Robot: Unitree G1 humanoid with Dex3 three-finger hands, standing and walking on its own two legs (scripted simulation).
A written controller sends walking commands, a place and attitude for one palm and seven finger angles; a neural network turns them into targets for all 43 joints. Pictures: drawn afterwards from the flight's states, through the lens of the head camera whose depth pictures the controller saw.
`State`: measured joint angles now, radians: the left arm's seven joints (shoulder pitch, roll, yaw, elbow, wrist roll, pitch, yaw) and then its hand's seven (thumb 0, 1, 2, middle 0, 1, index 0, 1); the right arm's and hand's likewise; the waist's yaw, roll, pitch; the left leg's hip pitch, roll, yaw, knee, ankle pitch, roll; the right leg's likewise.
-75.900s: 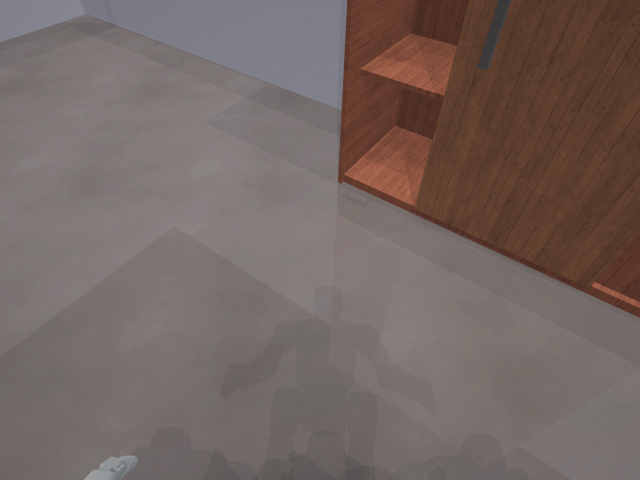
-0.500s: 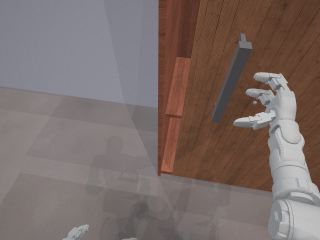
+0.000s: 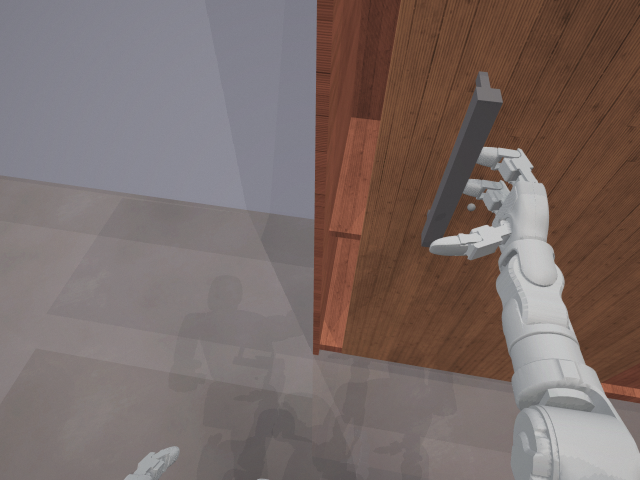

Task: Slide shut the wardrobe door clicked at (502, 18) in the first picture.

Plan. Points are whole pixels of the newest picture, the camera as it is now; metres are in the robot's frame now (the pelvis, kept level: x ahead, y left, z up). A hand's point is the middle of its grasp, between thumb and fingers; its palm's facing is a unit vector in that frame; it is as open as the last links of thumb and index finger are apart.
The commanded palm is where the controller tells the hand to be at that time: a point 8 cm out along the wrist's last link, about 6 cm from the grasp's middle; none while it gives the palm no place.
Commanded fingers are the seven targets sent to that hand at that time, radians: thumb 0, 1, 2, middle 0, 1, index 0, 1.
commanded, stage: feel for the door with the fingertips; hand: right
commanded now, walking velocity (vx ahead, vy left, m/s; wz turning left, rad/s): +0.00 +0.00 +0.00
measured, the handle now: (452, 171) +0.51 -0.11 +0.11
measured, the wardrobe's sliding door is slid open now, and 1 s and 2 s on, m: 0.07 0.07 0.07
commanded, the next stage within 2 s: slide the fingers in behind the handle in 0.38 s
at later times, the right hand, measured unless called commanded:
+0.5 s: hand (481, 194) +0.47 -0.14 +0.11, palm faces +0.06 +1.00 -0.02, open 13.8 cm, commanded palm +0.44 -0.19 +0.12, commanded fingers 0.00 0.50 -0.30 0.30 1.20 0.30 1.20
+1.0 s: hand (466, 200) +0.45 -0.12 +0.11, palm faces +0.03 +1.00 -0.01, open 14.0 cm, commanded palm +0.42 -0.17 +0.12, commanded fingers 0.00 0.50 -0.30 0.30 1.20 0.30 1.20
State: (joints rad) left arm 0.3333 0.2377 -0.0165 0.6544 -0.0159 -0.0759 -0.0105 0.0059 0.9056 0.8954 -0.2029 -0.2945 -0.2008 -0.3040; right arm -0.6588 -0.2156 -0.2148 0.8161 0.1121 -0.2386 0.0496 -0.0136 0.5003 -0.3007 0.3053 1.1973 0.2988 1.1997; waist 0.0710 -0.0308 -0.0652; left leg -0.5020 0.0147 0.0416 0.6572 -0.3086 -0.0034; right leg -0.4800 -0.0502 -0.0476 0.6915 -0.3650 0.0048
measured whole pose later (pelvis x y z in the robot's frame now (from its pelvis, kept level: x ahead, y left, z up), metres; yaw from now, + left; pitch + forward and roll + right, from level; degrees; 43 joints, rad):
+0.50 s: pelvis +0.00 +0.00 +0.00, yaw +0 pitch +11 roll +1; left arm 0.39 0.26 0.00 0.69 -0.01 -0.06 -0.01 0.01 0.91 0.90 -0.20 -0.29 -0.20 -0.30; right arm -0.79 -0.29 -0.26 0.98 0.10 -0.29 0.06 -0.01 0.50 -0.30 0.34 1.23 0.33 1.23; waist 0.09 -0.03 -0.06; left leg -0.55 0.01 0.05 0.67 -0.31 0.00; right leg -0.54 -0.05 -0.03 0.71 -0.36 0.01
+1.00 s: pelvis +0.00 +0.00 +0.00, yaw +0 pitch +10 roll +1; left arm 0.37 0.24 -0.01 0.67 -0.01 -0.07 -0.02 0.01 0.91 0.90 -0.20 -0.29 -0.20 -0.30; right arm -0.72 -0.23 -0.22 0.89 0.10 -0.28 0.03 -0.01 0.50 -0.30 0.31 1.20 0.30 1.20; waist 0.08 -0.03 -0.07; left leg -0.54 0.01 0.04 0.67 -0.31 0.00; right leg -0.52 -0.05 -0.05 0.71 -0.37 0.00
